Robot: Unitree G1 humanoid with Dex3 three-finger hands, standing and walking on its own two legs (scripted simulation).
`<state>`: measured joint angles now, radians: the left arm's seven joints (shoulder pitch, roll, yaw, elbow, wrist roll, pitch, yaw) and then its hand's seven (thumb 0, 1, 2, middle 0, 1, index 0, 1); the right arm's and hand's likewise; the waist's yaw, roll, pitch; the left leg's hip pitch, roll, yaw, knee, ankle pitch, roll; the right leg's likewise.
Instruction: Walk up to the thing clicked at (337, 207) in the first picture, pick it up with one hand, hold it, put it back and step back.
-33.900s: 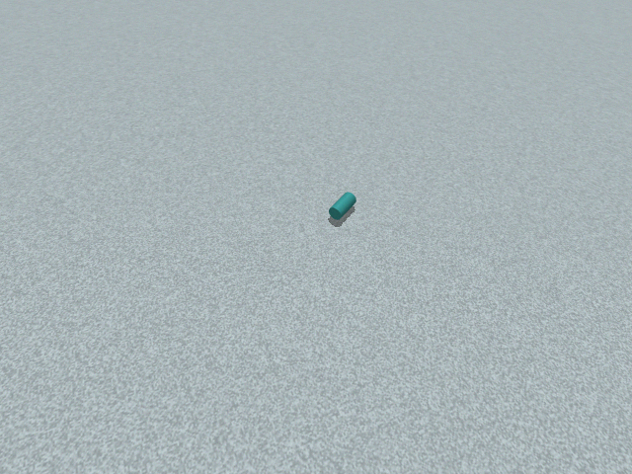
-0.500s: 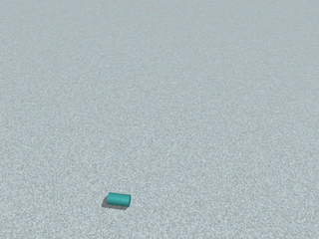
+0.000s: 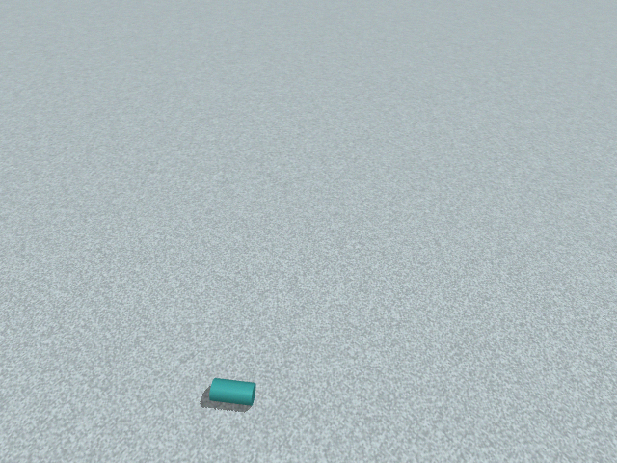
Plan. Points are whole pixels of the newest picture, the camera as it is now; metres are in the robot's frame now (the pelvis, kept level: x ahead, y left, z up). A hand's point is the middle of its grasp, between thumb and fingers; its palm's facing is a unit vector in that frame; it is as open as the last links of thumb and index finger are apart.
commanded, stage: stand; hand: left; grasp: from above
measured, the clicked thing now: (233, 391) +0.46 +0.23 -0.75
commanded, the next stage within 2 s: step back in 1.52 s
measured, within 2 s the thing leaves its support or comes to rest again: neither
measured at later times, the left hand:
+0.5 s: hand out of the picture +0.08 +0.23 -0.16, palm faces +0.02 -0.94 -0.33, open 7.4 cm
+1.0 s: hand out of the picture +0.10 +0.24 -0.15, palm faces +0.01 -0.94 -0.34, open 7.4 cm
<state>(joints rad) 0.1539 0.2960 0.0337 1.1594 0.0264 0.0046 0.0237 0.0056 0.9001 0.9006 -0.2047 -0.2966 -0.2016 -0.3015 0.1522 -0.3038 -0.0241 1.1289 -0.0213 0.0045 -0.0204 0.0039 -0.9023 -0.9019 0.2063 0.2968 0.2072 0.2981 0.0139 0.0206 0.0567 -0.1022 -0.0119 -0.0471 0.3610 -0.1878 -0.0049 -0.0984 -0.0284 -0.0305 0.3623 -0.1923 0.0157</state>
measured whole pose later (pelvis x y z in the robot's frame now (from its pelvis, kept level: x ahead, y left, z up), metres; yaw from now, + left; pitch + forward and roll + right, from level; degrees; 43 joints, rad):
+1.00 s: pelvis +0.02 -0.01 +0.00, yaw +0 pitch -3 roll +0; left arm 0.09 0.32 0.03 1.16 0.01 0.00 0.01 0.01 0.90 0.90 -0.21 -0.30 -0.20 -0.30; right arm 0.11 -0.33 0.00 1.14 -0.01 -0.01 -0.02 0.00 -0.90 -0.90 0.21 0.30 0.21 0.30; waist 0.00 0.01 0.05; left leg -0.08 0.01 -0.05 0.32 -0.19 -0.02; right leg -0.08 -0.01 -0.03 0.32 -0.19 0.00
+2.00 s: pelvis -0.06 +0.04 -0.02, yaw -1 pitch -1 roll -1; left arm 0.04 0.40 0.06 0.90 0.00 0.06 0.03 0.01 0.90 0.90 -0.20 -0.30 -0.20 -0.30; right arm 0.15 -0.35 -0.05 0.93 -0.03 0.04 -0.01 0.00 -0.90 -0.90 0.21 0.30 0.21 0.30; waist -0.03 -0.05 0.20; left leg -0.29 -0.02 -0.01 0.60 -0.29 0.05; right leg -0.46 0.11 0.15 1.15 -0.54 -0.01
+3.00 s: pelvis -0.34 +0.03 -0.03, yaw -7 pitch -2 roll +0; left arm 0.21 0.41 0.09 0.85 0.02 0.06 -0.01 0.01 0.90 0.90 -0.20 -0.30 -0.20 -0.30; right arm 0.09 -0.38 -0.04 0.78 -0.02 0.03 -0.01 0.00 -0.90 -0.90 0.21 0.30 0.21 0.30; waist 0.02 -0.01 0.17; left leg -0.43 0.06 0.03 0.64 -0.18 -0.01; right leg -0.24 0.01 0.06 0.74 -0.44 0.00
